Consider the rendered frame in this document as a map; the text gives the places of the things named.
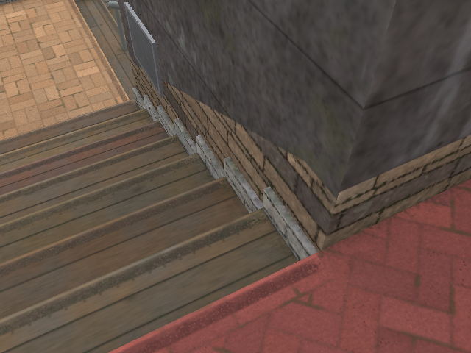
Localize stairs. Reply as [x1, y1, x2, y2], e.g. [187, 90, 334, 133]
[0, 99, 299, 353]
[75, 0, 135, 100]

